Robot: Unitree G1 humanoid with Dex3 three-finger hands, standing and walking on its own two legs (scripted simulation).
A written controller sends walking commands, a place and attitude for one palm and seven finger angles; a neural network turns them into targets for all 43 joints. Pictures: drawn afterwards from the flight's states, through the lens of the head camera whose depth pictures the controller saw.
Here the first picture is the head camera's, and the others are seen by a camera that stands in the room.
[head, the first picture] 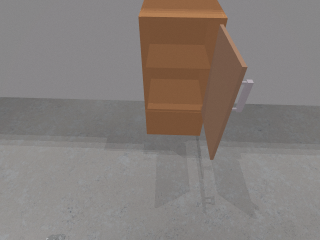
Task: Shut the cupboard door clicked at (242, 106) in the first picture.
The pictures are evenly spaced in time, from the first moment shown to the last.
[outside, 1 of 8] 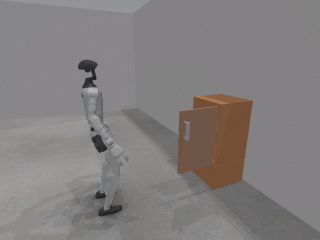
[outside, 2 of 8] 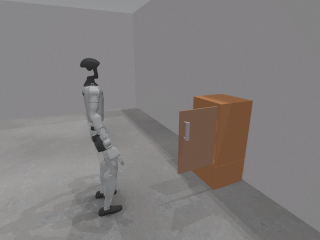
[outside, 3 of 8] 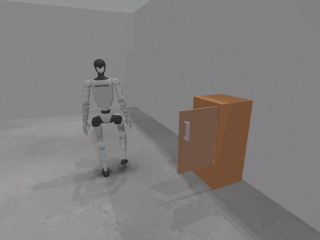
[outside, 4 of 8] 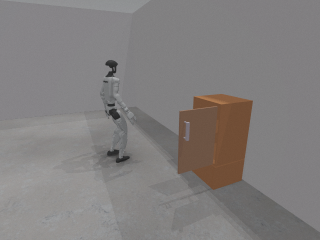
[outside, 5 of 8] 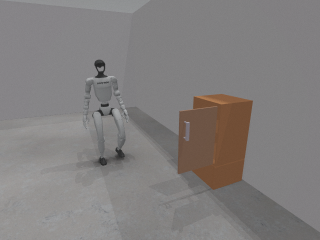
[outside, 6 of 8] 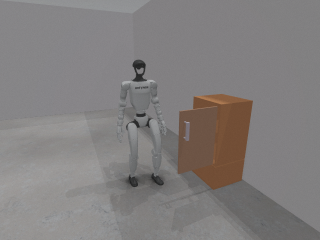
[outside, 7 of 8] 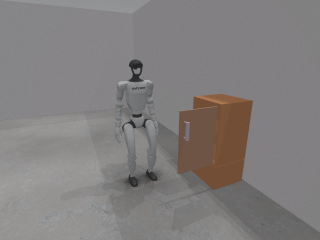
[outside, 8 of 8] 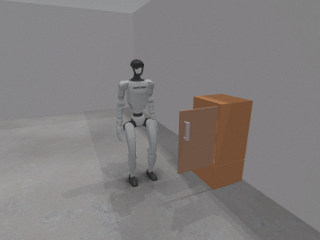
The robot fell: no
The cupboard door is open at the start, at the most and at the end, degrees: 91 91 91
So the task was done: no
